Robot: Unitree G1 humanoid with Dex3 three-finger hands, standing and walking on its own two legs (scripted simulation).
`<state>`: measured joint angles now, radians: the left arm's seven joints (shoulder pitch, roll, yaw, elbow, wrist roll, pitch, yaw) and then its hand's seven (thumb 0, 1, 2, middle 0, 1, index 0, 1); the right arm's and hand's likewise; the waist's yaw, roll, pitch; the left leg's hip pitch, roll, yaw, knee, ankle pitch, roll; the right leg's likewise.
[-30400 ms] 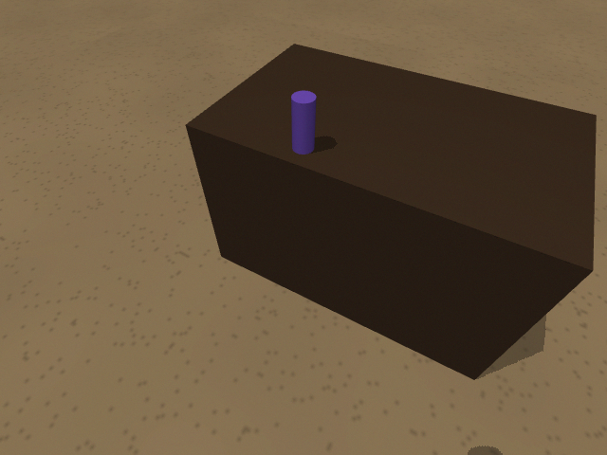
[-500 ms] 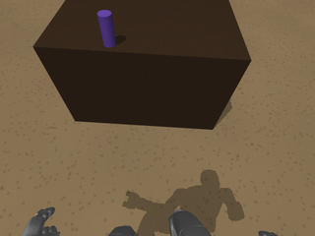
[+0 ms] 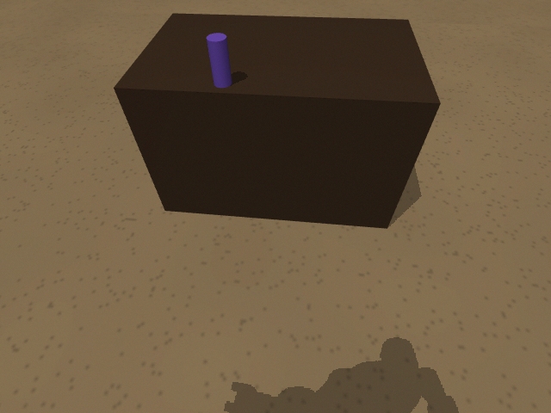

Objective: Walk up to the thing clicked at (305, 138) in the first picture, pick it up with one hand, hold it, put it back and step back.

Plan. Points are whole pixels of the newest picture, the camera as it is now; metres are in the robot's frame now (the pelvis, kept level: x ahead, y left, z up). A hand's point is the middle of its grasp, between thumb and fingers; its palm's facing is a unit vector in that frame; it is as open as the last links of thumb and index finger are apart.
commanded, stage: step back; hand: left
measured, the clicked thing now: (219, 61) +1.09 +0.20 -0.03
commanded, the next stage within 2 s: stand in 0.84 s
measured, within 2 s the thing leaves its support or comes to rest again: neither
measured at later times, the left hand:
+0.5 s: hand out of the picture +0.08 +0.27 -0.15, palm faces +0.00 -0.94 -0.35, open 7.4 cm
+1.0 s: hand (124, 394) +0.17 +0.26 -0.13, palm faces -0.06 -0.94 -0.35, open 7.4 cm
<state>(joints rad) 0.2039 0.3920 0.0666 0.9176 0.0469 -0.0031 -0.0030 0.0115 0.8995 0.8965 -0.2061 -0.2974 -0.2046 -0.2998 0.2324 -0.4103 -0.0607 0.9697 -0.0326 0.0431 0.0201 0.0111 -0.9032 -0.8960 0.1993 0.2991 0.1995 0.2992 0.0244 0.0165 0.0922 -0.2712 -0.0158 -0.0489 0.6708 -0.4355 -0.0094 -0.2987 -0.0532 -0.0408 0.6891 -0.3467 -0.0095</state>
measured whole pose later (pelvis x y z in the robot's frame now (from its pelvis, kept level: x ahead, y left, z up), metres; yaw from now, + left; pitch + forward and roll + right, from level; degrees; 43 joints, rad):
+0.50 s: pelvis +0.02 +0.01 +0.01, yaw -1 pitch -3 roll +0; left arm 0.20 0.36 0.04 1.00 0.03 -0.03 -0.01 0.01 0.90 0.90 -0.20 -0.30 -0.20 -0.30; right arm 0.19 -0.38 -0.06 1.01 -0.04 -0.01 0.01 0.01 -0.90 -0.90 0.20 0.30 0.20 0.30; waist 0.03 -0.01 0.07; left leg -0.27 -0.01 -0.01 0.59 -0.26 0.00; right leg -0.23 -0.03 -0.02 0.62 -0.34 0.01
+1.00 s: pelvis +0.05 +0.01 +0.02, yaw -2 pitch -2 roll +0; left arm 0.06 0.35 0.00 1.08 0.00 -0.02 0.00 0.01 0.91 0.90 -0.20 -0.30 -0.20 -0.30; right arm 0.03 -0.33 -0.02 1.08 0.00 -0.01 0.01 0.01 -0.90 -0.90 0.20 0.30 0.20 0.30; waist -0.01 0.00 0.07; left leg -0.15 0.01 0.01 0.41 -0.23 0.00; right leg -0.10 -0.01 0.01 0.40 -0.26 0.01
